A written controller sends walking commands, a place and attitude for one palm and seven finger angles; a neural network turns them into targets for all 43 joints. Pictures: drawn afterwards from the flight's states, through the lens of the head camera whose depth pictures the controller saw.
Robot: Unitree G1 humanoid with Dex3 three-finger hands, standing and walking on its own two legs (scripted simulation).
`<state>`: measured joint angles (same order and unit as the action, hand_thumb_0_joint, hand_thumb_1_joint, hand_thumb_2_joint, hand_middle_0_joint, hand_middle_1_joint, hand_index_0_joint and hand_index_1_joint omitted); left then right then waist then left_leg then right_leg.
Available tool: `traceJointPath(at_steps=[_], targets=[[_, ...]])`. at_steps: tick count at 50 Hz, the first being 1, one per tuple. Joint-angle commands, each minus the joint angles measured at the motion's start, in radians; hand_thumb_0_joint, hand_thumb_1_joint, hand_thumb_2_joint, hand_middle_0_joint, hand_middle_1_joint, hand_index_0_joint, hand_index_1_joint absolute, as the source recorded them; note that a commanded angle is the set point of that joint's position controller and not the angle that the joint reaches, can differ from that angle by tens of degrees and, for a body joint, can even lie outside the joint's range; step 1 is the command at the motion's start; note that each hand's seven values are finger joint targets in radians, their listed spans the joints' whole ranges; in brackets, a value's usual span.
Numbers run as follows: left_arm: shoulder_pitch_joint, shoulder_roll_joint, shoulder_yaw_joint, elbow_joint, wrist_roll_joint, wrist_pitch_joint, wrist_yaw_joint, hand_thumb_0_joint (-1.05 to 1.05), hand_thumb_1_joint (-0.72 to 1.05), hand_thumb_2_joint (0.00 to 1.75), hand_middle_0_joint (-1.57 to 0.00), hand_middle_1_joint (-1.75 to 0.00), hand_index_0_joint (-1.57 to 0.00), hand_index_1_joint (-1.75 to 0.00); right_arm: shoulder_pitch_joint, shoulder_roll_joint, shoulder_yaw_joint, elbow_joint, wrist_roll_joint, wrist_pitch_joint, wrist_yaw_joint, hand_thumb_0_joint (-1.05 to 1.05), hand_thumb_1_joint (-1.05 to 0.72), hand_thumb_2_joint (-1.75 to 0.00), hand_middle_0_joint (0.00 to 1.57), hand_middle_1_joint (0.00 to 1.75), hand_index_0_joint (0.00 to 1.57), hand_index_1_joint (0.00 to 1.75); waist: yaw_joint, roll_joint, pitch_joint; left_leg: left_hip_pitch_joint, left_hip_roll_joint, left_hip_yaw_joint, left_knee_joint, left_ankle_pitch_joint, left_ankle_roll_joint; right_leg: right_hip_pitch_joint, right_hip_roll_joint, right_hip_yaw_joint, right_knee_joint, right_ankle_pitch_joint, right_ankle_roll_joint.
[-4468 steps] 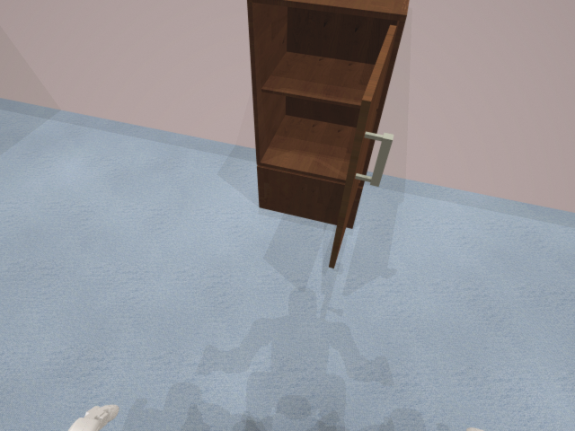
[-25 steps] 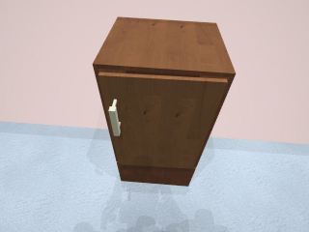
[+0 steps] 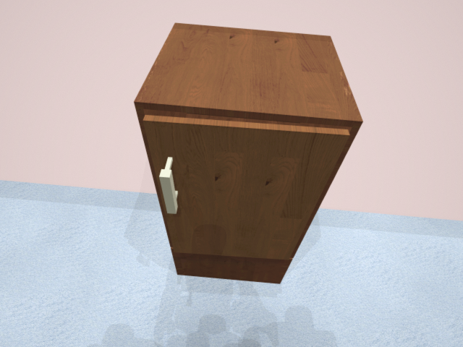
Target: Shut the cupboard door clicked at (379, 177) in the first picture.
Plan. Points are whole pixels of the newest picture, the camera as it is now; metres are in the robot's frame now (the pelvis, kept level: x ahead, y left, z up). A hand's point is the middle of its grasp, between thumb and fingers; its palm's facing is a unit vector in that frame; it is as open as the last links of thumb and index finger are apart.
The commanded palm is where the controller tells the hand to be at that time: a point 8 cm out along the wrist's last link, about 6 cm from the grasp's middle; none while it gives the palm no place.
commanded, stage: look again from close up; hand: left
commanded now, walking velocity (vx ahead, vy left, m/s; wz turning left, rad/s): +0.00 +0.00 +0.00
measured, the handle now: (171, 186) +0.46 +0.17 -0.05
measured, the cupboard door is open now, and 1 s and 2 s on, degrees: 1 1 1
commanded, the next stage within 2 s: raise the hand and make a fist in 0.18 s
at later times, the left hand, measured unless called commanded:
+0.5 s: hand (143, 275) +0.23 +0.17 +0.00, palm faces +0.19 -0.98 -0.07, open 7.1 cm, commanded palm +0.12 +0.22 -0.07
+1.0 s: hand (163, 317) +0.18 +0.13 -0.06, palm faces -0.15 -0.99 -0.04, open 4.7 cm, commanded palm +0.14 +0.21 -0.06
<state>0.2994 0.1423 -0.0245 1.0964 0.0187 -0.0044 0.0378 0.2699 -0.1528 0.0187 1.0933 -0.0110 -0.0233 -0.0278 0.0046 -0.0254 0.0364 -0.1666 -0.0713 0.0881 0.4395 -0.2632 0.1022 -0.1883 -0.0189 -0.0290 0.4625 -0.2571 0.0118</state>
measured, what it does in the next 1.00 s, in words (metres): steps on the spot: right foot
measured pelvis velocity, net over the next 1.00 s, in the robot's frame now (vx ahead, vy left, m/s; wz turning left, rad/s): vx -0.04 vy -0.04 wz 0.04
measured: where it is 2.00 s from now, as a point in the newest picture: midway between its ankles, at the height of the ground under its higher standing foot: outside the picture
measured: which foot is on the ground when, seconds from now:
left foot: down 0.00-1.00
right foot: down 0.00-0.32, up 0.34-0.46, down 0.48-1.00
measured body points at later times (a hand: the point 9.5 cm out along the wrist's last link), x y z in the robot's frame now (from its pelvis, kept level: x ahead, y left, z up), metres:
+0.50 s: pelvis +0.01 -0.01 -0.03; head +0.01 -0.02 +0.42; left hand +0.21 +0.22 +0.01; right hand +0.11 -0.26 -0.14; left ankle -0.01 +0.05 -0.74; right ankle +0.03 -0.10 -0.74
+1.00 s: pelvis -0.04 -0.04 -0.12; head +0.04 -0.03 +0.33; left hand +0.19 +0.19 -0.06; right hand +0.19 -0.23 -0.19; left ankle -0.02 +0.06 -0.74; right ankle +0.03 -0.10 -0.74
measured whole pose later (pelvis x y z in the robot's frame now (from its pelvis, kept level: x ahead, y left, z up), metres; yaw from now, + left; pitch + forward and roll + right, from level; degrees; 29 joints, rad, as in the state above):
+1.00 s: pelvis -0.04 -0.04 -0.12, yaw +3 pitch +16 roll -1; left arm 0.30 0.27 0.09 -0.02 -0.27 -0.38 -0.37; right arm 0.16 -0.19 0.05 0.49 0.03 -0.21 -0.03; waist 0.01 0.01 -0.13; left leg -1.00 -0.06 -0.03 1.30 -0.58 0.04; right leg -1.04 0.06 -0.13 1.22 -0.47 -0.10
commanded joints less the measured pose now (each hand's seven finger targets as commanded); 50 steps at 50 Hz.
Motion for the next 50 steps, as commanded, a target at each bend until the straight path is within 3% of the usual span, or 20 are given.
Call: traceJointPath(at_steps=[1,13,14,15,16,17,18,20,22,24,25,26,27,29,32,33,36,40,43,50], targets=[[0.055,0.092,0.016,-0.024,-0.007,-0.013,0.009,0.0,0.9,0.9,-0.2,-0.3,-0.2,-0.3,0.067,-0.1,-0.014,-0.015,0.005,-0.018,-0.012,0.0,-0.9,-0.9,0.2,0.3,0.2,0.3,-0.001,0.019,0.007,-0.013,0.176,-0.161,-0.09,0.26,-0.031,0.021,-0.081,0.081,-0.044,0.157,-0.048],[0.031,0.099,0.02,-0.032,-0.009,-0.006,0.011,0.0,0.9,0.9,-0.2,-0.3,-0.2,-0.3,0.066,-0.103,-0.014,0.003,0.004,-0.017,-0.02,0.0,-0.9,-0.9,0.2,0.3,0.2,0.3,-0.001,0.022,0.006,0.032,0.183,-0.155,-0.076,0.406,-0.034,0.042,-0.077,0.07,-0.026,0.214,-0.046],[0.09,0.117,0.022,0.001,0.003,-0.025,0.046,0.0,0.9,0.9,-0.2,-0.3,-0.2,-0.3,0.015,-0.157,-0.02,-0.061,0.017,-0.018,-0.012,0.0,-0.9,-0.9,0.2,0.3,0.2,0.3,0.01,0.075,0.016,0.008,0.213,-0.16,0.074,0.743,-0.079,-0.02,-0.102,0.076,-0.011,0.377,-0.025],[-0.807,0.71,0.47,-1.696,-0.088,-0.286,0.1,0.0,0.9,0.9,-0.2,-0.3,-0.2,-0.3,0.182,-0.384,-0.088,-0.338,0.039,-0.235,-0.079,0.0,-0.9,-0.9,0.2,0.3,0.2,0.3,-0.203,0.198,-0.412,0.376,0.208,-0.306,0.122,0.929,-0.136,-0.092,0.037,-0.067,0.352,0.301,-0.013],[-0.03,0.205,0.032,-1.322,-0.101,-0.203,0.122,0.0,0.9,0.9,-0.22,-0.32,-0.22,-0.32,0.081,-0.241,0.018,-0.3,0.109,-0.343,-0.109,0.0,-0.9,-0.9,0.2,0.3,0.2,0.3,-0.099,0.434,-0.42,0.427,0.217,-0.327,0.117,0.775,-0.168,-0.242,0.062,-0.069,0.703,-0.116,-0.027],[-0.007,0.146,0.079,-1.286,-0.155,-0.145,0.165,0.0,0.9,0.9,-0.24,-0.34,-0.24,-0.34,0.026,-0.255,-0.006,-0.252,0.094,-0.353,-0.112,0.0,-0.9,-0.9,0.2,0.3,0.2,0.3,-0.039,0.367,-0.371,0.253,0.204,-0.325,0.049,0.72,-0.206,-0.21,0.025,-0.04,0.84,-0.145,-0.031],[0.221,-0.118,-0.125,-1.014,-0.161,-0.029,0.124,0.0,0.9,0.9,-0.25,-0.36,-0.25,-0.36,-0.002,-0.155,-0.009,-0.261,0.085,-0.349,-0.053,0.0,-0.9,-0.9,0.2,0.3,0.2,0.3,-0.053,0.238,-0.166,0.005,0.177,-0.277,-0.101,0.547,-0.171,-0.25,0.009,-0.041,0.719,-0.137,-0.03],[-0.031,-0.026,-0.071,-1.219,-0.181,-0.097,0.075,0.0,0.9,0.9,-0.29,-0.4,-0.29,-0.4,0.005,-0.215,-0.092,-0.396,0.041,-0.38,0.011,0.0,-0.9,-0.9,0.2,0.3,0.2,0.3,-0.065,0.108,-0.066,-0.056,0.138,-0.211,0.038,0.492,-0.152,-0.376,-0.012,-0.052,0.424,-0.144,-0.032],[0.152,-0.015,0.004,-0.949,-0.175,-0.17,0.004,0.0,0.9,0.9,-0.33,-0.44,-0.33,-0.44,0.011,-0.209,-0.099,-0.437,0.034,-0.37,0.026,0.0,-0.9,-0.9,0.2,0.3,0.2,0.3,-0.048,-0.081,0.015,-0.205,0.096,-0.201,0.164,0.344,-0.177,-0.391,-0.005,-0.068,0.238,-0.072,-0.05],[0.383,0.005,0.095,-0.878,-0.225,-0.312,-0.121,0.0,0.9,0.9,-0.36,-0.48,-0.36,-0.48,-0.032,-0.215,-0.104,-0.509,0.024,-0.328,0.037,0.0,-0.9,-0.9,0.2,0.3,0.2,0.3,0.002,-0.401,-0.056,-0.446,0.045,-0.147,0.337,0.12,-0.167,-0.334,-0.041,0.01,0.203,0.024,-0.046],[0.392,0.032,0.134,-0.897,-0.25,-0.392,-0.196,0.0,0.9,0.9,-0.38,-0.5,-0.38,-0.5,-0.063,-0.219,-0.103,-0.538,0.019,-0.317,0.044,0.0,-0.9,-0.9,0.2,0.3,0.2,0.3,0.017,-0.433,-0.101,-0.542,0.015,-0.119,0.393,0.014,-0.158,-0.333,-0.061,0.058,0.22,0.001,-0.049],[0.378,0.086,0.197,-0.912,-0.273,-0.464,-0.269,0.0,0.9,0.9,-0.4,-0.52,-0.4,-0.52,-0.085,-0.229,-0.106,-0.574,0.019,-0.309,0.055,0.0,-0.9,-0.9,0.2,0.3,0.2,0.3,0.03,-0.359,-0.135,-0.626,-0.003,-0.094,0.438,-0.085,-0.158,-0.333,-0.076,0.094,0.25,-0.095,-0.074],[0.405,0.17,0.276,-0.908,-0.286,-0.52,-0.341,0.0,0.9,0.9,-0.42,-0.54,-0.42,-0.54,-0.091,-0.266,-0.12,-0.613,0.022,-0.29,0.068,0.0,-0.9,-0.9,0.2,0.3,0.2,0.3,0.037,-0.215,-0.125,-0.632,0.008,-0.099,0.518,-0.021,-0.146,-0.301,-0.087,0.135,0.324,0.169,-0.083],[0.434,0.158,0.281,-0.91,-0.283,-0.572,-0.404,0.0,0.9,0.9,-0.46,-0.58,-0.46,-0.58,-0.15,-0.219,-0.116,-0.664,0.02,-0.258,0.059,0.0,-0.9,-0.9,0.2,0.3,0.2,0.3,0.074,-0.259,-0.216,-0.81,-0.014,-0.084,0.605,-0.093,-0.126,-0.283,-0.094,0.25,0.395,0.176,-0.036],[0.177,0.222,0.334,-1.128,-0.313,-0.598,-0.363,0.0,0.9,0.9,-0.51,-0.64,-0.51,-0.64,-0.208,-0.213,-0.113,-0.761,0.023,-0.248,0.059,0.0,-0.9,-0.9,0.2,0.3,0.2,0.3,0.085,0.115,-0.232,-0.829,-0.013,-0.064,0.601,-0.236,-0.107,-0.478,-0.041,0.253,0.401,-0.4,-0.074],[0.13,0.23,0.345,-1.181,-0.327,-0.615,-0.339,0.0,0.9,0.9,-0.53,-0.66,-0.53,-0.66,-0.198,-0.209,-0.108,-0.776,0.021,-0.251,0.056,0.0,-0.9,-0.9,0.2,0.3,0.2,0.3,0.077,0.145,-0.251,-0.823,-0.002,-0.082,0.597,-0.257,-0.101,-0.513,-0.023,0.232,0.418,-0.479,-0.081],[-0.013,0.203,0.272,-1.46,-0.331,-0.699,-0.279,0.0,0.9,0.9,-0.58,-0.72,-0.58,-0.72,-0.14,-0.208,-0.1,-0.781,0.017,-0.266,0.039,0.0,-0.9,-0.9,0.2,0.3,0.2,0.3,0.019,0.22,-0.458,-0.677,0.028,-0.149,0.621,-0.171,-0.089,-0.591,0.023,0.15,0.518,-0.309,-0.078],[-0.05,0.136,0.093,-1.499,-0.314,-0.731,-0.316,0.0,0.9,0.9,-0.66,-0.8,-0.66,-0.8,-0.111,-0.233,-0.077,-0.722,0.02,-0.297,-0.001,0.0,-0.9,-0.9,0.2,0.3,0.2,0.3,-0.085,0.147,-0.399,-0.709,0.047,-0.173,0.687,-0.208,-0.063,-0.677,0.033,0.139,0.511,-0.313,-0.062],[-0.028,0.182,0.092,-1.352,-0.299,-0.633,-0.376,0.0,0.9,0.9,-0.71,-0.86,-0.71,-0.86,-0.081,-0.248,-0.067,-0.708,0.033,-0.293,-0.029,0.0,-0.9,-0.9,0.2,0.3,0.2,0.3,-0.112,0.042,-0.341,-0.812,0.055,-0.178,0.718,-0.235,-0.049,-0.65,0.024,0.144,0.472,-0.359,-0.045],[0.147,0.271,0.338,-1.297,-0.354,-0.277,-0.347,0.0,0.9,0.9,-0.84,-1.0,-0.84,-1.0,-0.142,-0.196,-0.058,-0.815,0.065,-0.211,-0.024,0.0,-0.9,-0.9,0.2,0.3,0.2,0.3,0.077,0.007,-0.499,-0.834,0.029,-0.134,0.634,-0.115,-0.074,-0.331,-0.021,0.19,0.433,-0.25,-0.023]])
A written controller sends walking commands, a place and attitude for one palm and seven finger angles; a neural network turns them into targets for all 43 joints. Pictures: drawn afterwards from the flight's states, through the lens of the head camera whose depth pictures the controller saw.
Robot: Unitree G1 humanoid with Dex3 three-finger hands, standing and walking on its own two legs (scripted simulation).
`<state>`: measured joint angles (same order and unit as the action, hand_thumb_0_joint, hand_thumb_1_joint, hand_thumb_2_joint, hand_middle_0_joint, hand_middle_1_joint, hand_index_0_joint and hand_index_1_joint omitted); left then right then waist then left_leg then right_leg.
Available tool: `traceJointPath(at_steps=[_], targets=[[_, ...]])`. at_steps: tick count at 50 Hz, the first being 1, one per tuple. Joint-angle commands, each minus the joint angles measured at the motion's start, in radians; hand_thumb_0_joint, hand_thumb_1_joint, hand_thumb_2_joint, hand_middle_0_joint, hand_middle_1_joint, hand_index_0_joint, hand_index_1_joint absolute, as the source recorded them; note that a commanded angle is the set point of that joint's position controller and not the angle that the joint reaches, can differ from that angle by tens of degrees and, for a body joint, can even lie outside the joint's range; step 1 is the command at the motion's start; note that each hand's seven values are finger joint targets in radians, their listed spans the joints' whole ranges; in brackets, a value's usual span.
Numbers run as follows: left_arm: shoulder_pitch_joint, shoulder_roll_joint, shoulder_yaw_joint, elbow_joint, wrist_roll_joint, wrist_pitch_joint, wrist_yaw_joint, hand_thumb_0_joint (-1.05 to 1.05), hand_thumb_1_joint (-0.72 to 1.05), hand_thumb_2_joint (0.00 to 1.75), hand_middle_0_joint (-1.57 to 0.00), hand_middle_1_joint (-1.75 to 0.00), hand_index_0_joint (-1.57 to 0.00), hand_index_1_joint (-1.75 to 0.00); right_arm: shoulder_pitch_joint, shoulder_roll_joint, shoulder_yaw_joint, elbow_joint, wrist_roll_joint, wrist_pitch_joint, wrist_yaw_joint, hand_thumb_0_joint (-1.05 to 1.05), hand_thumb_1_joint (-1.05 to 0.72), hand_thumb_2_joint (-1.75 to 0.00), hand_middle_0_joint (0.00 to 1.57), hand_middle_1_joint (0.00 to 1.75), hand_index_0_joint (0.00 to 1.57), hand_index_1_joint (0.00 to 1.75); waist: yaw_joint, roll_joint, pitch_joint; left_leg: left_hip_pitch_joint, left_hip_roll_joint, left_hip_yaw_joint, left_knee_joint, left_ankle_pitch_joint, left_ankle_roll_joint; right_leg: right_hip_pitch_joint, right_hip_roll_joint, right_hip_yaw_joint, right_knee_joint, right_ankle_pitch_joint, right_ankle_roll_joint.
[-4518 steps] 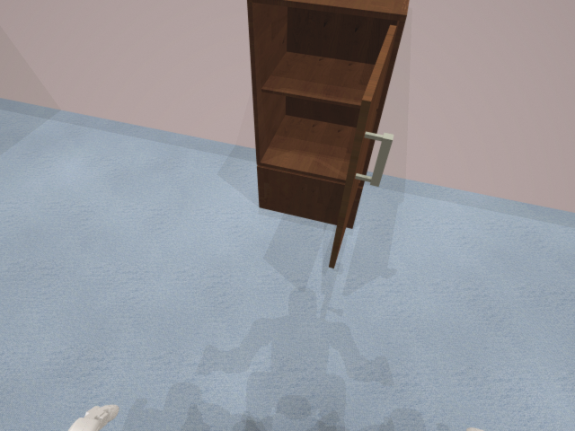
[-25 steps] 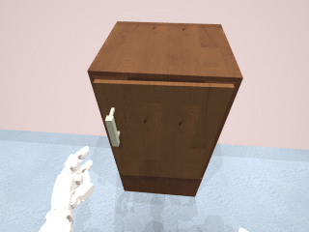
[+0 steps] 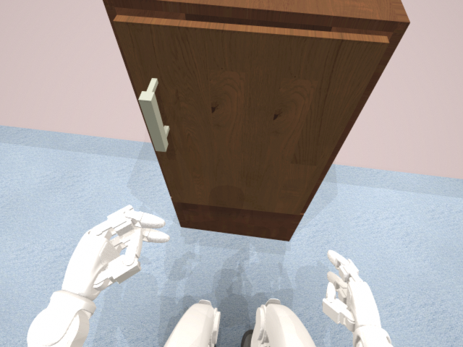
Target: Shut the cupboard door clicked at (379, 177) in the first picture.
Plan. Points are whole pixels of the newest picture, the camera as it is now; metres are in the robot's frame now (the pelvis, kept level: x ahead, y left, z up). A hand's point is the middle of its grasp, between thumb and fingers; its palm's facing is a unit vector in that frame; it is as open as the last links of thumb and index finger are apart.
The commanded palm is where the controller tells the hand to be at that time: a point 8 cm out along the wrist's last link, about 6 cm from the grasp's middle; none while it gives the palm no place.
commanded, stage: raise the hand and make a fist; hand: left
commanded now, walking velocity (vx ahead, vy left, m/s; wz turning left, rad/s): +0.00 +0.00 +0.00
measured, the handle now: (157, 116) +0.51 +0.19 +0.06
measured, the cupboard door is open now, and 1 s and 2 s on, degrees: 1 1 1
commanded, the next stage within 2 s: bring the fist close to the handle in 1.20 s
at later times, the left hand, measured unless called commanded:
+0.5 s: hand (96, 250) +0.24 +0.21 +0.08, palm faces +0.01 -1.00 -0.04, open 3.1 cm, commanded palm +0.21 +0.26 +0.06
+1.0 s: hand (98, 248) +0.25 +0.22 +0.06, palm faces -0.07 -1.00 -0.02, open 3.1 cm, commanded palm +0.23 +0.28 +0.07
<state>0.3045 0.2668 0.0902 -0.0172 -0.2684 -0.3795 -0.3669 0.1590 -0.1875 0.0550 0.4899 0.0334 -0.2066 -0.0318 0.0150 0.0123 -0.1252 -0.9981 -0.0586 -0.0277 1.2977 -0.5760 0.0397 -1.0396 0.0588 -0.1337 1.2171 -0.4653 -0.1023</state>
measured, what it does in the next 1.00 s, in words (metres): stands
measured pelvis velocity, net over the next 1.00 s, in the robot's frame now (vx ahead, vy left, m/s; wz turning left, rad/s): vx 0.02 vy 0.04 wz -0.01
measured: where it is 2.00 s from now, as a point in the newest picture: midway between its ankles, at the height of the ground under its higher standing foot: outside the picture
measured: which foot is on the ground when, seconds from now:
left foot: down 0.00-1.00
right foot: down 0.00-1.00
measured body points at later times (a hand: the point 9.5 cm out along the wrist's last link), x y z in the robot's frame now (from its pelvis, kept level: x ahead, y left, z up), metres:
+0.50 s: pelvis +0.02 +0.03 +0.01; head +0.09 +0.04 +0.46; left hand +0.23 +0.27 +0.08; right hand +0.22 -0.21 -0.05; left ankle +0.03 +0.09 -0.62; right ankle +0.07 -0.06 -0.62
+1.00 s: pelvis +0.02 +0.04 +0.02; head +0.09 +0.05 +0.46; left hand +0.24 +0.27 +0.06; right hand +0.20 -0.20 -0.05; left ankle +0.03 +0.09 -0.62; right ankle +0.07 -0.06 -0.62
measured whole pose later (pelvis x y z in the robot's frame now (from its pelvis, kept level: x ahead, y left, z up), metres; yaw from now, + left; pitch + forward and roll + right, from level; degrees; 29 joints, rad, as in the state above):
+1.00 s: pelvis +0.02 +0.04 +0.02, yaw -1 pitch +16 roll -3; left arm 0.38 0.26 0.14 0.00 -0.28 -0.37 -0.28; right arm 0.26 -0.25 0.02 0.46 0.02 -0.15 -0.03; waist -0.01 0.03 -0.15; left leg -0.92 -0.08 0.00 1.21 -0.57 0.09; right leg -0.95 0.05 -0.10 1.12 -0.46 -0.05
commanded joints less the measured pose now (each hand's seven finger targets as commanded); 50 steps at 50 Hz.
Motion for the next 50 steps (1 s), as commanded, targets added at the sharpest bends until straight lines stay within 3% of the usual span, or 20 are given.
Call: traceJointPath(at_steps=[1,3,5,7,10,12,13,17,18,19,23,27,28,32,33,37,41,43,47,50], targets=[[0.147,0.13,0.243,-0.227,-0.081,0.094,0.093,0.0,0.9,0.9,-0.86,-1.02,-0.86,-1.02,-0.029,-0.144,-0.092,-0.213,0.015,-0.024,-0.018,0.0,-0.9,-0.9,0.2,0.3,0.2,0.3,0.071,-0.025,-0.344,0.008,0.018,-0.018,-0.23,0.213,-0.017,0.535,-0.101,0.292,-0.318,0.006,0.096],[0.161,0.108,0.259,-0.277,-0.084,0.042,0.162,0.0,0.9,0.9,-0.9,-1.06,-0.9,-1.06,-0.02,-0.124,-0.088,-0.199,0.004,-0.026,-0.015,0.0,-0.9,-0.9,0.2,0.3,0.2,0.3,0.071,-0.026,-0.335,0.01,0.025,-0.029,-0.239,0.242,-0.024,0.549,-0.095,0.282,-0.297,0.099,0.096],[0.152,0.072,0.205,-0.275,-0.055,-0.037,0.195,0.0,0.9,0.9,-0.93,-1.1,-0.93,-1.1,-0.002,-0.123,-0.089,-0.17,-0.006,-0.037,-0.009,0.0,-0.9,-0.9,0.2,0.3,0.2,0.3,0.035,-0.023,-0.275,0.007,0.033,-0.036,-0.244,0.246,-0.025,0.482,-0.084,0.257,-0.272,0.137,0.09],[0.095,0.041,0.123,-0.23,-0.025,-0.11,0.185,0.0,0.9,0.9,-0.97,-1.14,-0.97,-1.14,0.01,-0.143,-0.087,-0.153,-0.017,-0.045,-0.008,0.0,-0.9,-0.9,0.2,0.3,0.2,0.3,-0.022,-0.074,-0.19,-0.035,0.038,-0.046,-0.217,0.205,-0.016,0.381,-0.078,0.249,-0.26,0.076,0.088],[0.088,0.014,0.027,-0.148,-0.011,-0.174,0.111,0.0,0.9,0.9,-1.02,-1.2,-1.02,-1.2,0.038,-0.181,-0.097,-0.142,-0.014,-0.067,-0.008,0.0,-0.9,-0.9,0.2,0.3,0.2,0.3,-0.063,-0.055,-0.157,-0.042,0.035,-0.048,-0.196,0.128,-0.01,0.278,-0.077,0.241,-0.269,-0.07,0.083],[0.071,0.04,0.029,-0.133,-0.019,-0.176,0.069,0.0,0.9,0.9,-1.06,-1.24,-1.06,-1.24,0.048,-0.199,-0.1,-0.147,-0.004,-0.07,-0.017,0.0,-0.9,-0.9,0.2,0.3,0.2,0.3,-0.06,-0.059,-0.17,-0.024,0.035,-0.049,-0.199,0.114,-0.001,0.262,-0.071,0.235,-0.274,-0.132,0.072],[0.068,0.064,0.051,-0.152,-0.029,-0.174,0.055,0.0,0.9,0.9,-1.08,-1.26,-1.08,-1.26,0.055,-0.204,-0.107,-0.154,0.0,-0.073,-0.021,0.0,-0.9,-0.9,0.2,0.3,0.2,0.3,-0.049,-0.053,-0.218,-0.004,0.033,-0.05,-0.21,0.111,-0.002,0.282,-0.072,0.231,-0.278,-0.139,0.073],[0.074,0.181,0.185,-0.302,-0.043,-0.156,0.092,0.0,0.9,0.9,-1.15,-1.34,-1.15,-1.34,0.041,-0.198,-0.105,-0.168,-0.006,-0.067,-0.028,0.0,-0.9,-0.9,0.2,0.3,0.2,0.3,0.026,0.085,-0.355,0.121,0.031,-0.062,-0.275,0.234,-0.02,0.336,-0.044,0.153,-0.201,0.039,0.053],[0.099,0.149,0.177,-0.333,-0.051,-0.154,0.11,0.0,0.9,0.9,-1.17,-1.36,-1.17,-1.36,0.045,-0.185,-0.104,-0.172,-0.008,-0.062,-0.026,0.0,-0.9,-0.9,0.2,0.3,0.2,0.3,0.03,0.096,-0.381,0.155,0.028,-0.061,-0.287,0.285,-0.029,0.361,-0.043,0.137,-0.19,0.103,0.054],[0.139,0.131,0.178,-0.321,-0.049,-0.148,0.133,0.0,0.9,0.9,-1.19,-1.38,-1.19,-1.38,0.044,-0.177,-0.105,-0.17,-0.007,-0.053,-0.023,0.0,-0.9,-0.9,0.2,0.3,0.2,0.3,0.035,0.091,-0.355,0.174,0.031,-0.067,-0.305,0.318,-0.041,0.354,-0.036,0.117,-0.183,0.136,0.052],[0.157,0.05,0.11,-0.242,-0.03,-0.117,0.173,0.0,0.9,0.9,-1.26,-1.46,-1.26,-1.46,0.046,-0.18,-0.102,-0.167,-0.013,-0.021,-0.012,0.0,-0.9,-0.9,0.2,0.3,0.2,0.3,-0.005,0.064,-0.243,0.162,0.038,-0.073,-0.311,0.32,-0.051,0.292,-0.028,0.086,-0.185,0.146,0.057],[0.103,0.028,0.027,-0.145,0.004,-0.071,0.121,0.0,0.9,0.9,-1.3,-1.5,-1.3,-1.5,0.059,-0.208,-0.099,-0.177,-0.009,-0.004,-0.012,0.0,-0.9,-0.9,0.2,0.3,0.2,0.3,-0.053,-0.011,-0.152,0.133,0.047,-0.094,-0.314,0.243,-0.044,0.234,-0.025,0.079,-0.21,0.093,0.06],[0.087,0.04,0.03,-0.15,0.005,-0.068,0.107,0.0,0.9,0.9,-1.3,-1.5,-1.3,-1.5,0.064,-0.212,-0.101,-0.185,-0.007,-0.004,-0.013,0.0,-0.9,-0.9,0.2,0.3,0.2,0.3,-0.051,-0.021,-0.172,0.14,0.048,-0.098,-0.315,0.236,-0.047,0.24,-0.027,0.079,-0.212,0.089,0.062],[0.006,0.128,0.117,-0.248,-0.014,-0.089,0.1,0.0,0.9,0.9,-1.3,-1.5,-1.3,-1.5,0.063,-0.208,-0.094,-0.193,-0.012,-0.011,-0.019,0.0,-0.9,-0.9,0.2,0.3,0.2,0.3,-0.02,0.067,-0.249,0.199,0.046,-0.109,-0.324,0.282,-0.066,0.263,-0.021,0.082,-0.195,0.114,0.051],[0.0,0.128,0.132,-0.277,-0.023,-0.102,0.106,0.0,0.9,0.9,-1.3,-1.5,-1.3,-1.5,0.058,-0.201,-0.093,-0.195,-0.014,-0.012,-0.018,0.0,-0.9,-0.9,0.2,0.3,0.2,0.3,-0.01,0.062,-0.286,0.214,0.045,-0.106,-0.326,0.291,-0.069,0.285,-0.023,0.084,-0.196,0.119,0.052],[0.027,0.128,0.158,-0.269,-0.032,-0.132,0.134,0.0,0.9,0.9,-1.3,-1.5,-1.3,-1.5,0.054,-0.193,-0.088,-0.182,-0.018,-0.009,-0.011,0.0,-0.9,-0.9,0.2,0.3,0.2,0.3,0.002,0.101,-0.276,0.23,0.047,-0.112,-0.33,0.348,-0.084,0.273,-0.018,0.076,-0.18,0.142,0.047],[0.067,0.06,0.087,-0.154,-0.027,-0.089,0.105,0.0,0.9,0.9,-1.3,-1.5,-1.3,-1.5,0.058,-0.203,-0.092,-0.177,-0.01,0.002,-0.003,0.0,-0.9,-0.9,0.2,0.3,0.2,0.3,-0.025,0.043,-0.212,0.174,0.046,-0.101,-0.328,0.283,-0.074,0.266,-0.021,0.075,-0.207,0.113,0.056],[0.07,0.059,0.076,-0.129,-0.025,-0.062,0.081,0.0,0.9,0.9,-1.3,-1.5,-1.3,-1.5,0.06,-0.211,-0.094,-0.184,-0.004,0.005,-0.005,0.0,-0.9,-0.9,0.2,0.3,0.2,0.3,-0.028,0.01,-0.22,0.156,0.044,-0.098,-0.325,0.269,-0.064,0.281,-0.024,0.08,-0.215,0.103,0.057],[0.02,0.127,0.132,-0.215,-0.038,-0.061,0.082,0.0,0.9,0.9,-1.3,-1.5,-1.3,-1.5,0.06,-0.21,-0.096,-0.193,-0.005,-0.001,-0.012,0.0,-0.9,-0.9,0.2,0.3,0.2,0.3,-0.012,0.029,-0.268,0.171,0.04,-0.095,-0.329,0.291,-0.062,0.324,-0.024,0.091,-0.217,0.12,0.052],[0.025,0.126,0.152,-0.259,-0.045,-0.102,0.114,0.0,0.9,0.9,-1.3,-1.5,-1.3,-1.5,0.055,-0.194,-0.093,-0.188,-0.011,-0.005,-0.012,0.0,-0.9,-0.9,0.2,0.3,0.2,0.3,0.0,0.054,-0.28,0.185,0.04,-0.088,-0.329,0.305,-0.066,0.327,-0.025,0.093,-0.212,0.127,0.052]])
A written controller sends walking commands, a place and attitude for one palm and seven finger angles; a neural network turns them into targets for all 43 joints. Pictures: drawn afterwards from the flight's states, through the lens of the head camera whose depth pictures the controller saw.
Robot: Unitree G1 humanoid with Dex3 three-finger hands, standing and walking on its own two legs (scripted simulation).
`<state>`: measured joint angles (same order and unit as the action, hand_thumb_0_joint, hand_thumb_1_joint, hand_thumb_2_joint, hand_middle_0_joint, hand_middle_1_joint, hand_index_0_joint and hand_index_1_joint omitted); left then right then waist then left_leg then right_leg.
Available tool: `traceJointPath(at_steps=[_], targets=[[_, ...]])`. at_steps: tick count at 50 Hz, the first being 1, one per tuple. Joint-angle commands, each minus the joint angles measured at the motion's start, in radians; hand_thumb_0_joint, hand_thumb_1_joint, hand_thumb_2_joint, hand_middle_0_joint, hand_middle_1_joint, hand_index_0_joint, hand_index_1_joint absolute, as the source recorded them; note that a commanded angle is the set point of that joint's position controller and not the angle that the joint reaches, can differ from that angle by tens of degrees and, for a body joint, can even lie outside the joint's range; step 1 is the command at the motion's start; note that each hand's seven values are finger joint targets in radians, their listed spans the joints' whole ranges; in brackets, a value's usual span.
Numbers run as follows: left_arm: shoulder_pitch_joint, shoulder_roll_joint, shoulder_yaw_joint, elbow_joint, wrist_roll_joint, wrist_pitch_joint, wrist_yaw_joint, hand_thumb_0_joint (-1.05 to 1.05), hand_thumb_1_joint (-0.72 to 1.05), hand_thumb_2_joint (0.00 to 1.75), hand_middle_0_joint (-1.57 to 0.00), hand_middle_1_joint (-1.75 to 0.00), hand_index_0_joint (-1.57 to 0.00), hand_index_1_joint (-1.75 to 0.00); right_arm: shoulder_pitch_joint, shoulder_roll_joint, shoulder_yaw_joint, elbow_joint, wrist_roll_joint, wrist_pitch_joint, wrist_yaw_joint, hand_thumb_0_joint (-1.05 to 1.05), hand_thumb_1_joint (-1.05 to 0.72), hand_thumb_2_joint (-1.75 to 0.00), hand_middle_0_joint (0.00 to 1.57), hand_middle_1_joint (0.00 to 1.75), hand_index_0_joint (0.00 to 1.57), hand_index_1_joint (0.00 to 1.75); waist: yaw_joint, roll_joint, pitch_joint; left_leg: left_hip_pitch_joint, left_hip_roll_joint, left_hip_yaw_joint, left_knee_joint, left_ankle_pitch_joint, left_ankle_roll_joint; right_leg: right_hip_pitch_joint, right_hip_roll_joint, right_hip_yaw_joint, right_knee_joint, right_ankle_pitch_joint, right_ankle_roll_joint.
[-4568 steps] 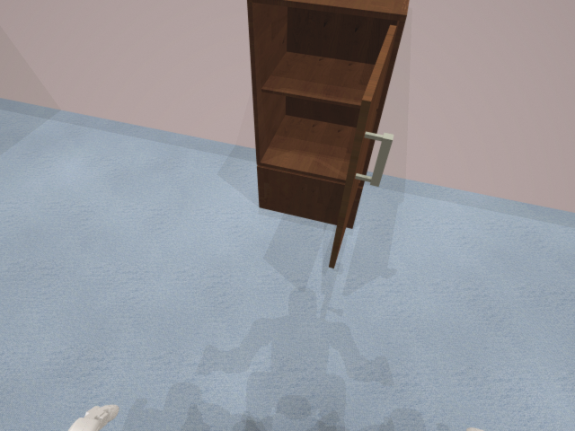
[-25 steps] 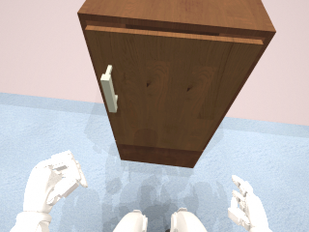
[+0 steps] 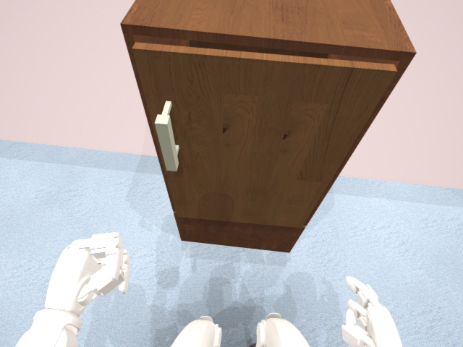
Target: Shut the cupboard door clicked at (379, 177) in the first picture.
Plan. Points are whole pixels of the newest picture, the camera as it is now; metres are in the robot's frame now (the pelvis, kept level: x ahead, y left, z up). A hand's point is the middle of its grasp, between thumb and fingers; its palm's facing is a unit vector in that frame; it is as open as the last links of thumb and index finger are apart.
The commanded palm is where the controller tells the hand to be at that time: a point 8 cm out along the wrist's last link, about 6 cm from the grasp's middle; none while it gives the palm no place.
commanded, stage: raise the hand and make a fist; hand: left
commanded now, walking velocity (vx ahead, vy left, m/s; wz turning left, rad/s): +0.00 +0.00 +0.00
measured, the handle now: (170, 137) +0.49 +0.16 +0.04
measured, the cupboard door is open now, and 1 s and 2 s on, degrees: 1 1 1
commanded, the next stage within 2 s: bring the fist close to the handle in 0.20 s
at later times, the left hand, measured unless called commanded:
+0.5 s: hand (130, 257) +0.24 +0.17 +0.05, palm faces -0.02 -1.00 -0.05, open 3.1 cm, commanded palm +0.24 +0.22 +0.05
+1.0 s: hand (166, 205) +0.34 +0.14 +0.04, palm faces -0.06 -1.00 -0.03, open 3.1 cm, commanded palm +0.33 +0.19 +0.05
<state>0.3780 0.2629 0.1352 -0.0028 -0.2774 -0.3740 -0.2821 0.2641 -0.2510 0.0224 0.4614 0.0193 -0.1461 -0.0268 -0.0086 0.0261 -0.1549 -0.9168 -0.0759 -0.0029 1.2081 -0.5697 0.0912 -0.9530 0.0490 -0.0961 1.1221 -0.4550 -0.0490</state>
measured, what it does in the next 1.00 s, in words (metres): stands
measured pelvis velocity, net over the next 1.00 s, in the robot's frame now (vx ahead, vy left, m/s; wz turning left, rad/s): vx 0.01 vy -0.02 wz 0.00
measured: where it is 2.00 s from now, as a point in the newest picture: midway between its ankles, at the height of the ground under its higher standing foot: outside the picture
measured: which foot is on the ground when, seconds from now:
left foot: down 0.00-1.00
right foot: down 0.00-1.00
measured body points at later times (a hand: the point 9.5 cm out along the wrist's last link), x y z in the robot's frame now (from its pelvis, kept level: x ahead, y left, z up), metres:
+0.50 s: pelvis -0.01 -0.01 -0.01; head +0.07 +0.00 +0.44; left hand +0.24 +0.23 +0.05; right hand +0.19 -0.24 -0.08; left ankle +0.01 +0.06 -0.64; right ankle +0.05 -0.10 -0.64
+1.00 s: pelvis +0.01 -0.02 +0.00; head +0.10 -0.01 +0.44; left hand +0.33 +0.19 +0.05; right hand +0.16 -0.27 -0.09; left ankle +0.01 +0.06 -0.64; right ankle +0.05 -0.10 -0.64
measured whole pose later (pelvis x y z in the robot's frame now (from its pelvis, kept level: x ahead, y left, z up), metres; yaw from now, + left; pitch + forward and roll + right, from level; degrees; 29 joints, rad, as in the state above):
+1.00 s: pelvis +0.01 -0.02 +0.00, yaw +0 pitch +18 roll -2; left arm -0.09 0.24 0.11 0.33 -0.21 -0.39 -0.17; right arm 0.25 -0.26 0.02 0.54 0.01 -0.09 -0.02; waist -0.04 0.02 -0.14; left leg -0.93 -0.07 0.00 1.18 -0.56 0.07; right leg -0.98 0.06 -0.09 1.12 -0.46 -0.07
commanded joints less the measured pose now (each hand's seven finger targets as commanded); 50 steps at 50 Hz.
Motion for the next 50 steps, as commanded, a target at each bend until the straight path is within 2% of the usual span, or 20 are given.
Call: traceJointPath(at_steps=[1,2,5,9,13,15,17,22,23,25,28,29,32,36,38,43,47,48,49,50], targets=[[-0.037,0.124,0.107,-0.275,-0.035,-0.122,0.039,0.0,0.9,0.9,-1.3,-1.5,-1.3,-1.5,-0.052,-0.129,-0.06,-0.157,0.001,-0.066,-0.016,0.0,-0.9,-0.9,0.2,0.3,0.2,0.3,0.024,0.055,-0.241,0.104,0.058,-0.111,-0.239,0.303,-0.12,0.233,-0.015,0.055,-0.114,0.117,-0.003],[-0.038,0.137,0.116,-0.27,-0.031,-0.13,0.05,0.0,0.9,0.9,-1.3,-1.5,-1.3,-1.5,-0.052,-0.131,-0.058,-0.153,-0.002,-0.064,-0.014,0.0,-0.9,-0.9,0.2,0.3,0.2,0.3,0.024,0.066,-0.229,0.096,0.058,-0.113,-0.235,0.308,-0.119,0.222,-0.012,0.054,-0.108,0.119,-0.007],[-0.01,0.09,0.071,-0.212,-0.018,-0.135,0.054,0.0,0.9,0.9,-1.3,-1.5,-1.3,-1.5,-0.053,-0.134,-0.06,-0.143,-0.002,-0.058,-0.006,0.0,-0.9,-0.9,0.2,0.3,0.2,0.3,0.009,0.059,-0.2,0.083,0.06,-0.116,-0.235,0.278,-0.124,0.188,-0.014,0.046,-0.103,0.096,-0.002],[-0.01,0.082,0.04,-0.172,-0.01,-0.099,0.023,0.0,0.9,0.9,-1.3,-1.5,-1.3,-1.5,-0.052,-0.148,-0.065,-0.154,0.007,-0.049,-0.005,0.0,-0.9,-0.9,0.2,0.3,0.2,0.3,-0.005,0.023,-0.188,0.06,0.059,-0.116,-0.238,0.215,-0.111,0.19,-0.017,0.055,-0.125,0.058,0.003],[-0.047,0.124,0.074,-0.245,-0.019,-0.097,0.02,0.0,0.9,0.9,-1.3,-1.5,-1.3,-1.5,-0.052,-0.141,-0.062,-0.165,0.009,-0.05,-0.013,0.0,-0.9,-0.9,0.2,0.3,0.2,0.3,0.007,0.035,-0.246,0.08,0.056,-0.109,-0.235,0.241,-0.103,0.235,-0.018,0.066,-0.129,0.08,0.002],[-0.042,0.122,0.085,-0.25,-0.026,-0.11,0.03,0.0,0.9,0.9,-1.3,-1.5,-1.3,-1.5,-0.053,-0.133,-0.059,-0.162,0.007,-0.051,-0.016,0.0,-0.9,-0.9,0.2,0.3,0.2,0.3,0.009,0.015,-0.231,0.069,0.055,-0.103,-0.23,0.235,-0.098,0.242,-0.018,0.073,-0.136,0.073,0.003],[-0.119,0.126,0.086,-0.257,-0.027,-0.129,0.046,0.0,0.9,0.9,-1.3,-1.5,-1.3,-1.5,-0.056,-0.133,-0.053,-0.147,0.0,-0.054,-0.02,0.0,-0.9,-0.9,0.2,0.3,0.2,0.3,-0.003,0.037,-0.212,0.05,0.054,-0.103,-0.211,0.228,-0.095,0.217,-0.016,0.077,-0.125,0.067,0.0],[-0.257,0.089,0.03,-0.117,0.006,-0.116,0.051,0.0,0.9,0.9,-1.3,-1.5,-1.3,-1.5,-0.058,-0.145,-0.049,-0.118,0.0,-0.052,-0.018,0.0,-0.9,-0.9,0.2,0.3,0.2,0.3,-0.041,0.02,-0.157,-0.001,0.053,-0.103,-0.192,0.115,-0.08,0.145,-0.023,0.09,-0.136,-0.023,0.008],[-0.271,0.078,0.016,-0.099,0.009,-0.103,0.045,0.0,0.9,0.9,-1.3,-1.5,-1.3,-1.5,-0.059,-0.146,-0.05,-0.118,0.003,-0.051,-0.018,0.0,-0.9,-0.9,0.2,0.3,0.2,0.3,-0.037,0.024,-0.172,0.004,0.053,-0.105,-0.198,0.101,-0.08,0.148,-0.027,0.091,-0.139,-0.03,0.01],[-0.335,0.111,0.028,-0.092,0.015,-0.076,0.037,0.0,0.9,0.9,-1.3,-1.5,-1.3,-1.5,-0.053,-0.151,-0.051,-0.118,0.009,-0.049,-0.021,0.0,-0.9,-0.9,0.2,0.3,0.2,0.3,-0.031,0.023,-0.223,0.015,0.052,-0.1,-0.201,0.116,-0.075,0.19,-0.03,0.104,-0.15,-0.019,0.011],[-0.365,0.12,0.032,-0.13,0.018,-0.046,0.042,0.0,0.9,0.9,-1.3,-1.5,-1.3,-1.5,-0.044,-0.144,-0.05,-0.123,0.011,-0.044,-0.023,0.0,-0.9,-0.9,0.2,0.3,0.2,0.3,-0.01,0.049,-0.324,0.079,0.052,-0.097,-0.211,0.229,-0.077,0.256,-0.03,0.097,-0.14,0.089,0.009],[-0.384,0.124,0.039,-0.139,0.015,-0.042,0.051,0.0,0.9,0.9,-1.3,-1.5,-1.3,-1.5,-0.046,-0.139,-0.047,-0.12,0.01,-0.043,-0.022,0.0,-0.9,-0.9,0.2,0.3,0.2,0.3,-0.004,0.065,-0.333,0.087,0.05,-0.091,-0.215,0.258,-0.08,0.277,-0.03,0.098,-0.139,0.119,0.009],[-0.361,0.148,0.09,-0.093,0.012,-0.037,0.091,0.0,0.9,0.9,-1.3,-1.5,-1.3,-1.5,-0.04,-0.134,-0.045,-0.114,0.004,-0.028,-0.017,0.0,-0.9,-0.9,0.2,0.3,0.2,0.3,0.009,0.009,-0.336,0.064,0.05,-0.077,-0.207,0.315,-0.074,0.326,-0.026,0.102,-0.135,0.192,0.012],[-0.42,0.091,0.064,0.049,0.032,-0.036,0.124,0.0,0.9,0.9,-1.3,-1.5,-1.3,-1.5,-0.042,-0.13,-0.045,-0.092,0.003,-0.005,-0.003,0.0,-0.9,-0.9,0.2,0.3,0.2,0.3,-0.015,-0.023,-0.23,0.007,0.05,-0.062,-0.209,0.247,-0.073,0.282,-0.035,0.109,-0.154,0.137,0.017],[-0.442,0.086,0.053,0.095,0.039,-0.035,0.118,0.0,0.9,0.9,-1.3,-1.5,-1.3,-1.5,-0.035,-0.136,-0.047,-0.091,0.004,0.003,-0.001,0.0,-0.9,-0.9,0.2,0.3,0.2,0.3,-0.022,-0.051,-0.229,-0.011,0.049,-0.056,-0.201,0.246,-0.066,0.3,-0.04,0.126,-0.164,0.146,0.018],[-0.609,0.108,0.04,0.073,0.042,-0.069,0.093,0.0,0.9,0.9,-1.3,-1.5,-1.3,-1.5,-0.022,-0.141,-0.055,-0.077,0.006,0.006,-0.007,0.0,-0.9,-0.9,0.2,0.3,0.2,0.3,-0.033,-0.02,-0.307,0.03,0.051,-0.052,-0.197,0.274,-0.062,0.332,-0.043,0.143,-0.166,0.193,0.018],[-0.742,0.108,0.027,0.066,0.048,-0.105,0.111,0.0,0.9,0.9,-1.3,-1.5,-1.3,-1.5,-0.015,-0.141,-0.055,-0.047,0.001,0.001,-0.011,0.0,-0.9,-0.9,0.2,0.3,0.2,0.3,-0.047,0.036,-0.351,0.091,0.054,-0.066,-0.197,0.326,-0.066,0.295,-0.035,0.118,-0.136,0.235,0.013],[-0.739,0.12,0.051,0.104,0.053,-0.107,0.123,0.0,0.9,0.9,-1.3,-1.5,-1.3,-1.5,-0.013,-0.14,-0.058,-0.035,0.0,0.004,-0.01,0.0,-0.9,-0.9,0.2,0.3,0.2,0.3,-0.038,0.028,-0.359,0.1,0.057,-0.067,-0.202,0.333,-0.073,0.29,-0.035,0.113,-0.132,0.238,0.014],[-0.756,0.084,0.019,0.126,0.058,-0.107,0.128,0.0,0.9,0.9,-1.3,-1.5,-1.3,-1.5,-0.013,-0.137,-0.056,-0.03,-0.001,0.006,-0.007,0.0,-0.9,-0.9,0.2,0.3,0.2,0.3,-0.045,0.033,-0.354,0.107,0.055,-0.067,-0.203,0.343,-0.074,0.281,-0.036,0.108,-0.128,0.248,0.015],[-0.754,0.088,0.031,0.147,0.06,-0.107,0.139,0.0,0.9,0.9,-1.3,-1.5,-1.3,-1.5,-0.006,-0.139,-0.059,-0.022,-0.003,0.009,-0.003,0.0,-0.9,-0.9,0.2,0.3,0.2,0.3,-0.04,0.019,-0.37,0.109,0.057,-0.069,-0.203,0.349,-0.077,0.283,-0.036,0.106,-0.125,0.253,0.016]])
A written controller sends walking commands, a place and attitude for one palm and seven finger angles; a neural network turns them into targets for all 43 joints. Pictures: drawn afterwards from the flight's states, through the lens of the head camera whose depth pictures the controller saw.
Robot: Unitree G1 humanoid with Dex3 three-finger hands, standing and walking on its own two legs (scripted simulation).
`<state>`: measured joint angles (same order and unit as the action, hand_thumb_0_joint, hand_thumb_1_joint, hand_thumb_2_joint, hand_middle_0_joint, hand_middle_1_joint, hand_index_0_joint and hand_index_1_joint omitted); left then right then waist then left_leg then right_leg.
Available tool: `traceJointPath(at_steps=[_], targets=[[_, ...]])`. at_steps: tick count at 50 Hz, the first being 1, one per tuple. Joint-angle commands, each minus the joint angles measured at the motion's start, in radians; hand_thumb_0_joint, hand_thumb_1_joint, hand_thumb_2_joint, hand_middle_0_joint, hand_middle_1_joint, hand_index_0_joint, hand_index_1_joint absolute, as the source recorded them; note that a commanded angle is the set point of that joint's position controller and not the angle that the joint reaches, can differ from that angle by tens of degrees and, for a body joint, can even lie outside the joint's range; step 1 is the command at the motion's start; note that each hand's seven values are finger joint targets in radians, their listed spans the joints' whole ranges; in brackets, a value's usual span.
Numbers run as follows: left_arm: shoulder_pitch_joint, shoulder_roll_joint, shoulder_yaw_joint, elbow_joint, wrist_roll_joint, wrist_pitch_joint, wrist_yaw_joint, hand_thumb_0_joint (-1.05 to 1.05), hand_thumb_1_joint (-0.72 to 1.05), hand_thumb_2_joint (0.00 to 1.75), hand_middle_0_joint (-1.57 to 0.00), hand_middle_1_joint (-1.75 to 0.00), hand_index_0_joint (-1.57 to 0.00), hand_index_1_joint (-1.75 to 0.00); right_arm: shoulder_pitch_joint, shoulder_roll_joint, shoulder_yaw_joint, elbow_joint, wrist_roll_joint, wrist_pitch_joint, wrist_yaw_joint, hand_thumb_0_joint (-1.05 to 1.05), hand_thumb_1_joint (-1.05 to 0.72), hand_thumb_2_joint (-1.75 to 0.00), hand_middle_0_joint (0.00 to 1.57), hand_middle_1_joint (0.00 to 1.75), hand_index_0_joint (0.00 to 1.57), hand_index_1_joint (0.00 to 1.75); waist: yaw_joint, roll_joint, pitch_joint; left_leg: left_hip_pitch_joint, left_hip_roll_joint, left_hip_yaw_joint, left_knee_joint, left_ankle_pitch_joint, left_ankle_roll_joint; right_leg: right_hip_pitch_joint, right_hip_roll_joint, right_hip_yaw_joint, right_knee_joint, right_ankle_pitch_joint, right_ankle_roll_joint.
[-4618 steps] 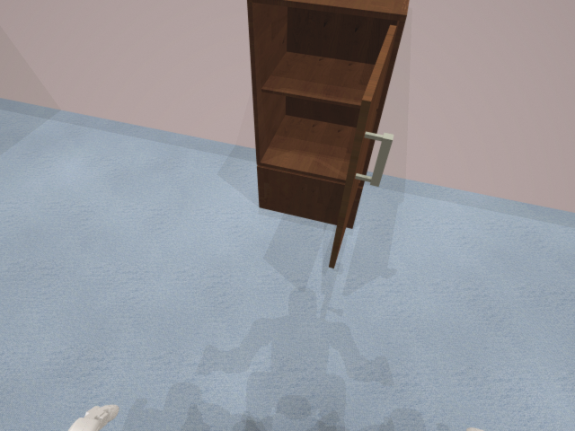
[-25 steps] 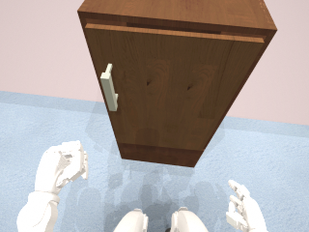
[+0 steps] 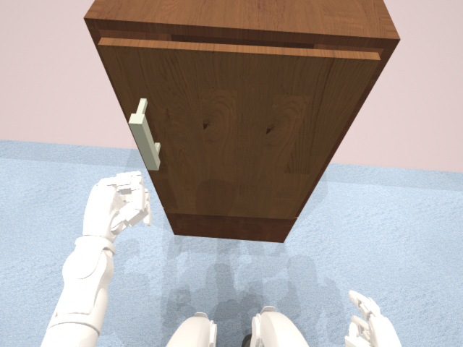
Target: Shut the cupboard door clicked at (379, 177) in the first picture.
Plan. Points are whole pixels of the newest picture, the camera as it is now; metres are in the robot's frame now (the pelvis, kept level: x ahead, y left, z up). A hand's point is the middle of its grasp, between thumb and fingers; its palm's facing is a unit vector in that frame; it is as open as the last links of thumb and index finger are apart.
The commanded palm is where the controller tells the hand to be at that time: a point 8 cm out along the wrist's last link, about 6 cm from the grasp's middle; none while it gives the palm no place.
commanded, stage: bring the fist close to the handle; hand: left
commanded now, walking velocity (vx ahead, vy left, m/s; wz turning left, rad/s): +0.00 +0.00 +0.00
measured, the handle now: (148, 136) +0.48 +0.18 +0.04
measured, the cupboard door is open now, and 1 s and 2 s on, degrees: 1 1 0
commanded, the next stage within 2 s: push the door shut along its arc in 0.70 s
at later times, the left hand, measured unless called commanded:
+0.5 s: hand (160, 177) +0.39 +0.14 +0.04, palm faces -0.03 -1.00 -0.03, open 3.1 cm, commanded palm +0.36 +0.20 +0.05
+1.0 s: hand (160, 170) +0.40 +0.14 +0.04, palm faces -0.07 -1.00 -0.04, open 3.1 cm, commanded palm +0.39 +0.19 +0.05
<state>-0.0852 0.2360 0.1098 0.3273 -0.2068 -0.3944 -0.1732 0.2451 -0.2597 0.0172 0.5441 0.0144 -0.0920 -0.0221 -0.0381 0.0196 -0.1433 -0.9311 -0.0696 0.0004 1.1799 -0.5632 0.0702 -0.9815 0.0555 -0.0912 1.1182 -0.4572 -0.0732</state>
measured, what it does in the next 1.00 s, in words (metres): stands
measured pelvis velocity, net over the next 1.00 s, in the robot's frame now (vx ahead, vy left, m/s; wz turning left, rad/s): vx -0.01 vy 0.01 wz -0.01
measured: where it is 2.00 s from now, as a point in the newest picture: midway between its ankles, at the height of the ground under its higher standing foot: outside the picture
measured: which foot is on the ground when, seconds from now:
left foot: down 0.00-1.00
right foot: down 0.00-1.00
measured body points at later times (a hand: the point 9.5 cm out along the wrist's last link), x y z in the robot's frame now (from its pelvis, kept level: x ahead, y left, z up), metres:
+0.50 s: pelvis +0.00 +0.00 +0.00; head +0.09 +0.01 +0.45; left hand +0.39 +0.19 +0.04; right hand +0.10 -0.25 -0.11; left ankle +0.00 +0.07 -0.65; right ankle +0.04 -0.08 -0.65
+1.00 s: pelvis -0.01 +0.01 +0.00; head +0.09 +0.02 +0.44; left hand +0.40 +0.19 +0.05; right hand +0.10 -0.25 -0.11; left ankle +0.00 +0.07 -0.65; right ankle +0.04 -0.08 -0.65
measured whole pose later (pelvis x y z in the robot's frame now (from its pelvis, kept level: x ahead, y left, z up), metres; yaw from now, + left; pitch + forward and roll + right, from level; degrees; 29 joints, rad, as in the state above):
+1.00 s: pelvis -0.01 +0.01 +0.00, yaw -1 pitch +19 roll -1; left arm -0.47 0.24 0.15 0.78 -0.14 -0.50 -0.13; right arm 0.26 -0.25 0.02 0.59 0.01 -0.01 0.01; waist -0.08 0.02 -0.14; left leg -0.94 -0.07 0.02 1.15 -0.54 0.08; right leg -1.00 0.05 -0.07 1.10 -0.43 -0.06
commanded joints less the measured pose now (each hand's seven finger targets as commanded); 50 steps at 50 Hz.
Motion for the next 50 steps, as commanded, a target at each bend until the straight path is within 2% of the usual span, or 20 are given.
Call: traceJointPath(at_steps=[1,2,7,9,11,13,16,19,22,23,25,29,30,32,35,41,43,48,49,50], targets=[[-0.282,0.093,0.039,-0.144,-0.006,-0.077,0.035,0.0,0.9,0.9,-1.3,-1.5,-1.3,-1.5,0.012,-0.129,-0.053,-0.106,0.002,-0.04,-0.004,0.0,-0.9,-0.9,0.2,0.3,0.2,0.3,-0.013,0.022,-0.365,0.113,0.048,-0.066,-0.176,0.335,-0.054,0.312,-0.043,0.103,-0.127,0.254,0.042],[-0.293,0.122,0.066,-0.109,0.0,-0.069,0.041,0.0,0.9,0.9,-1.3,-1.5,-1.3,-1.5,0.023,-0.135,-0.054,-0.103,0.003,-0.034,-0.003,0.0,-0.9,-0.9,0.2,0.3,0.2,0.3,-0.01,0.01,-0.366,0.103,0.049,-0.069,-0.179,0.339,-0.056,0.318,-0.041,0.1,-0.124,0.258,0.039],[-0.387,0.099,0.048,-0.02,0.024,-0.043,0.063,0.0,0.9,0.9,-1.3,-1.5,-1.3,-1.5,0.04,-0.135,-0.056,-0.103,0.003,-0.003,0.008,0.0,-0.9,-0.9,0.2,0.3,0.2,0.3,-0.014,0.001,-0.354,0.104,0.048,-0.063,-0.196,0.333,-0.055,0.329,-0.042,0.102,-0.138,0.268,0.04],[-0.409,0.109,0.064,-0.011,0.025,-0.053,0.071,0.0,0.9,0.9,-1.3,-1.5,-1.3,-1.5,0.043,-0.132,-0.058,-0.103,0.003,0.006,0.01,0.0,-0.9,-0.9,0.2,0.3,0.2,0.3,-0.011,-0.028,-0.379,0.11,0.049,-0.059,-0.197,0.346,-0.055,0.354,-0.042,0.107,-0.141,0.291,0.041],[-0.501,0.094,0.049,-0.004,0.027,-0.077,0.08,0.0,0.9,0.9,-1.3,-1.5,-1.3,-1.5,0.047,-0.128,-0.057,-0.093,0.0,0.01,0.01,0.0,-0.9,-0.9,0.2,0.3,0.2,0.3,-0.03,-0.029,-0.377,0.115,0.05,-0.059,-0.195,0.337,-0.054,0.341,-0.042,0.108,-0.144,0.288,0.044],[-0.564,0.106,0.056,-0.006,0.034,-0.106,0.092,0.0,0.9,0.9,-1.3,-1.5,-1.3,-1.5,0.051,-0.127,-0.058,-0.08,-0.004,0.009,0.011,0.0,-0.9,-0.9,0.2,0.3,0.2,0.3,-0.032,0.012,-0.396,0.137,0.051,-0.063,-0.189,0.352,-0.059,0.32,-0.041,0.105,-0.132,0.293,0.041],[-0.554,0.093,0.061,0.091,0.044,-0.126,0.101,0.0,0.9,0.9,-1.3,-1.5,-1.3,-1.5,0.063,-0.129,-0.059,-0.063,-0.009,0.016,0.019,0.0,-0.9,-0.9,0.2,0.3,0.2,0.3,-0.035,-0.009,-0.376,0.119,0.05,-0.061,-0.187,0.336,-0.06,0.307,-0.038,0.104,-0.134,0.28,0.041],[-0.49,0.117,0.091,0.159,0.051,-0.122,0.092,0.0,0.9,0.9,-1.3,-1.5,-1.3,-1.5,0.069,-0.131,-0.059,-0.072,-0.007,0.031,0.026,0.0,-0.9,-0.9,0.2,0.3,0.2,0.3,-0.012,-0.033,-0.379,0.085,0.044,-0.05,-0.201,0.322,-0.056,0.35,-0.039,0.111,-0.141,0.284,0.039],[-0.512,0.098,0.065,0.139,0.047,-0.116,0.077,0.0,0.9,0.9,-1.3,-1.5,-1.3,-1.5,0.073,-0.134,-0.061,-0.085,-0.003,0.041,0.03,0.0,-0.9,-0.9,0.2,0.3,0.2,0.3,-0.014,0.021,-0.395,0.115,0.044,-0.052,-0.211,0.338,-0.058,0.343,-0.037,0.107,-0.144,0.289,0.036],[-0.513,0.11,0.08,0.144,0.044,-0.114,0.075,0.0,0.9,0.9,-1.3,-1.5,-1.3,-1.5,0.073,-0.133,-0.062,-0.081,-0.002,0.044,0.03,0.0,-0.9,-0.9,0.2,0.3,0.2,0.3,-0.013,0.004,-0.389,0.114,0.046,-0.048,-0.211,0.333,-0.056,0.346,-0.037,0.11,-0.153,0.289,0.038],[-0.531,0.131,0.099,0.123,0.033,-0.128,0.074,0.0,0.9,0.9,-1.3,-1.5,-1.3,-1.5,0.074,-0.134,-0.064,-0.083,-0.002,0.049,0.027,0.0,-0.9,-0.9,0.2,0.3,0.2,0.3,-0.018,-0.049,-0.387,0.094,0.047,-0.047,-0.216,0.306,-0.051,0.374,-0.037,0.118,-0.165,0.272,0.041],[-0.582,0.119,0.088,0.088,0.029,-0.17,0.079,0.0,0.9,0.9,-1.3,-1.5,-1.3,-1.5,0.069,-0.131,-0.065,-0.072,-0.004,0.041,0.021,0.0,-0.9,-0.9,0.2,0.3,0.2,0.3,-0.023,-0.007,-0.4,0.123,0.048,-0.052,-0.212,0.305,-0.051,0.351,-0.036,0.116,-0.157,0.263,0.039],[-0.594,0.097,0.061,0.099,0.03,-0.176,0.076,0.0,0.9,0.9,-1.3,-1.5,-1.3,-1.5,0.064,-0.129,-0.063,-0.068,-0.004,0.04,0.021,0.0,-0.9,-0.9,0.2,0.3,0.2,0.3,-0.038,-0.01,-0.375,0.112,0.047,-0.049,-0.208,0.284,-0.048,0.334,-0.038,0.119,-0.164,0.245,0.042],[-0.594,0.126,0.079,0.117,0.04,-0.187,0.078,0.0,0.9,0.9,-1.3,-1.5,-1.3,-1.5,0.066,-0.136,-0.064,-0.064,-0.006,0.039,0.018,0.0,-0.9,-0.9,0.2,0.3,0.2,0.3,-0.035,0.007,-0.364,0.111,0.046,-0.056,-0.209,0.276,-0.05,0.313,-0.035,0.115,-0.159,0.227,0.039],[-0.624,0.079,0.03,0.186,0.05,-0.172,0.067,0.0,0.9,0.9,-1.3,-1.5,-1.3,-1.5,0.066,-0.138,-0.065,-0.05,-0.003,0.042,0.022,0.0,-0.9,-0.9,0.2,0.3,0.2,0.3,-0.056,0.007,-0.325,0.12,0.052,-0.067,-0.217,0.229,-0.054,0.255,-0.036,0.105,-0.168,0.17,0.04],[-0.604,0.112,0.076,0.187,0.032,-0.154,0.063,0.0,0.9,0.9,-1.3,-1.5,-1.3,-1.5,0.067,-0.142,-0.066,-0.067,-0.001,0.05,0.022,0.0,-0.9,-0.9,0.2,0.3,0.2,0.3,-0.025,0.007,-0.4,0.151,0.047,-0.066,-0.221,0.286,-0.058,0.304,-0.035,0.103,-0.16,0.22,0.037],[-0.693,0.143,0.077,0.162,0.043,-0.167,0.062,0.0,0.9,0.9,-1.3,-1.5,-1.3,-1.5,0.073,-0.143,-0.063,-0.056,-0.004,0.05,0.018,0.0,-0.9,-0.9,0.2,0.3,0.2,0.3,-0.039,0.039,-0.426,0.17,0.049,-0.073,-0.21,0.332,-0.063,0.295,-0.037,0.099,-0.139,0.262,0.036],[-0.787,0.18,0.091,0.271,0.06,-0.178,0.044,0.0,0.9,0.9,-1.3,-1.5,-1.3,-1.5,0.079,-0.146,-0.057,-0.038,-0.002,0.055,0.015,0.0,-0.9,-0.9,0.2,0.3,0.2,0.3,-0.072,-0.017,-0.344,0.104,0.05,-0.075,-0.2,0.253,-0.051,0.259,-0.036,0.109,-0.151,0.201,0.04],[-0.826,0.144,0.058,0.284,0.06,-0.179,0.034,0.0,0.9,0.9,-1.3,-1.5,-1.3,-1.5,0.079,-0.144,-0.057,-0.036,-0.002,0.054,0.016,0.0,-0.9,-0.9,0.2,0.3,0.2,0.3,-0.085,-0.003,-0.343,0.11,0.048,-0.077,-0.2,0.241,-0.05,0.244,-0.036,0.108,-0.152,0.189,0.041],[-0.825,0.15,0.067,0.298,0.06,-0.178,0.027,0.0,0.9,0.9,-1.3,-1.5,-1.3,-1.5,0.087,-0.148,-0.062,-0.032,-0.003,0.054,0.017,0.0,-0.9,-0.9,0.2,0.3,0.2,0.3,-0.077,0.018,-0.364,0.135,0.05,-0.083,-0.201,0.261,-0.056,0.236,-0.035,0.102,-0.144,0.198,0.037]])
